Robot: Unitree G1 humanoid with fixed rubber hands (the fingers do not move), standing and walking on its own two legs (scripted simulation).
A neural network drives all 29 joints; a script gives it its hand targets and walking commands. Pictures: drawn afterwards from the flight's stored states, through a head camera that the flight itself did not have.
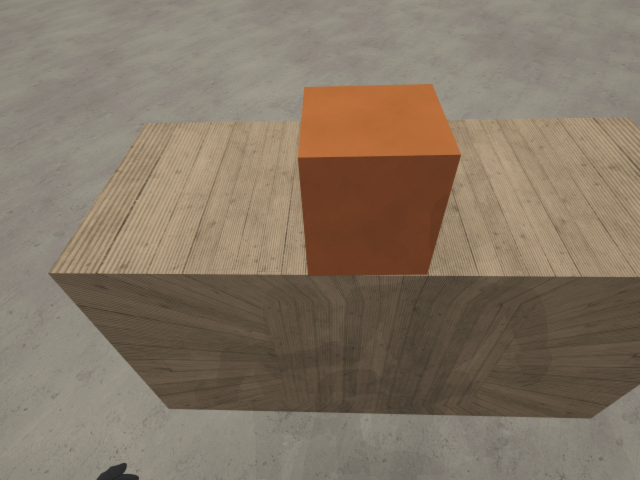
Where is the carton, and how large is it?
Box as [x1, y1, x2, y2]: [298, 84, 460, 275]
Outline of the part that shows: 431,84 304,87 298,150 298,165 308,275 427,273 460,156 454,138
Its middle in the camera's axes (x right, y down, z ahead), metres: +0.08 -0.10 +0.65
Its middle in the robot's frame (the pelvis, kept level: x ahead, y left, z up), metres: +0.56 -0.05 +0.06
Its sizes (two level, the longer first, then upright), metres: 0.210 0.200 0.250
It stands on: a pedestal, 0.69 m high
